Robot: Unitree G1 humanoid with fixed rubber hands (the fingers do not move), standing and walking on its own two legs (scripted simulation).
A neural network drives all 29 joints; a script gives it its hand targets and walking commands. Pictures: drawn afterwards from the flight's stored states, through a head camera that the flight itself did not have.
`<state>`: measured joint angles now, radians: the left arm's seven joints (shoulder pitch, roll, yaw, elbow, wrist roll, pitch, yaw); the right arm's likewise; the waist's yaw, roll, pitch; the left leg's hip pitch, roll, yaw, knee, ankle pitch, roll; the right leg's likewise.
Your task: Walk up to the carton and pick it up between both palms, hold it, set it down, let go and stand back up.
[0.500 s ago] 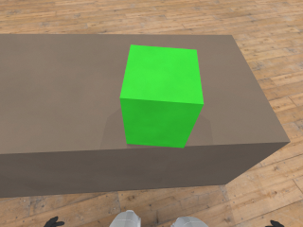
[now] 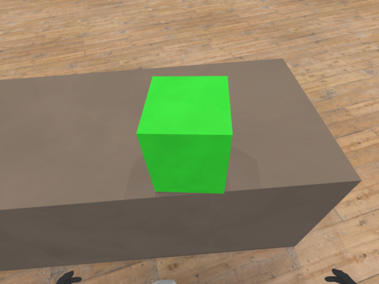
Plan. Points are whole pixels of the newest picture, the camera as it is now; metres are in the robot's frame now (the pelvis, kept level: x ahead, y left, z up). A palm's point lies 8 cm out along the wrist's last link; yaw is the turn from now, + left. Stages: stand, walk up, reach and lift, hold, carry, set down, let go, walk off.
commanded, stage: walk up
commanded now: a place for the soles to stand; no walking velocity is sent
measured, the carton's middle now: (189, 136) +0.48 +0.02 +0.00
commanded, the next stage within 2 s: reach and lift in 0.98 s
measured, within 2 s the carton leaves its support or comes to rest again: neither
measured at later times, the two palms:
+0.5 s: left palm out of the picture +0.09 +0.32 -0.09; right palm out of the picture +0.08 -0.31 -0.10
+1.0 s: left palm out of the picture +0.09 +0.31 -0.09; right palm out of the picture +0.08 -0.32 -0.10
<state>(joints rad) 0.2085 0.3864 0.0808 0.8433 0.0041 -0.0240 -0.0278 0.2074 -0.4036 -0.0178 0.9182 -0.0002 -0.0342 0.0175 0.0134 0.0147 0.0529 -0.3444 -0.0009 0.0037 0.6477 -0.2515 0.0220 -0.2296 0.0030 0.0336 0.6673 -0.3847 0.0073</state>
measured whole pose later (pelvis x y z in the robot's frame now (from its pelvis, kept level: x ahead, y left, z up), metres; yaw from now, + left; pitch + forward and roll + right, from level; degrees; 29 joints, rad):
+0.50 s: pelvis +0.00 +0.00 +0.00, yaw +0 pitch -3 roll +0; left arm 0.21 0.39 0.08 0.84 0.00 0.01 -0.03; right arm 0.21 -0.40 -0.02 0.93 0.00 -0.03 0.00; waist 0.01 0.01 0.07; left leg -0.34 0.00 0.00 0.64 -0.25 0.02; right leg -0.23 0.00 0.03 0.67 -0.39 0.01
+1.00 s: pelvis +0.00 -0.01 +0.00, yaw +1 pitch -3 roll +0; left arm 0.21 0.39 0.08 0.84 0.00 0.02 -0.03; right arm 0.21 -0.40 -0.02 0.93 0.00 -0.03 0.00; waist 0.01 0.01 0.09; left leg -0.34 0.00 -0.01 0.64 -0.25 0.01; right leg -0.23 0.00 0.02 0.67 -0.39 0.00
